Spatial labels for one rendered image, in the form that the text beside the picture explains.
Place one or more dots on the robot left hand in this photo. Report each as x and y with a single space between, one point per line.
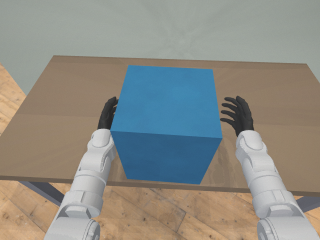
107 114

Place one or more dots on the table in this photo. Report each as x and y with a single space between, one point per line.
48 136

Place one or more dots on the robot right hand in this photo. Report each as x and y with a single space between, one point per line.
242 117

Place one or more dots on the robot right forearm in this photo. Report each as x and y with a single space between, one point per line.
270 196

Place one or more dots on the robot left forearm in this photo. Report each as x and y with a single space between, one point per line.
84 199

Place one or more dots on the right robot upper arm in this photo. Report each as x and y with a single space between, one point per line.
285 228

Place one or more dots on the left robot upper arm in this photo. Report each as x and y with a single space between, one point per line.
71 228

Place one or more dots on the carton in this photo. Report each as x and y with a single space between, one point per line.
166 125

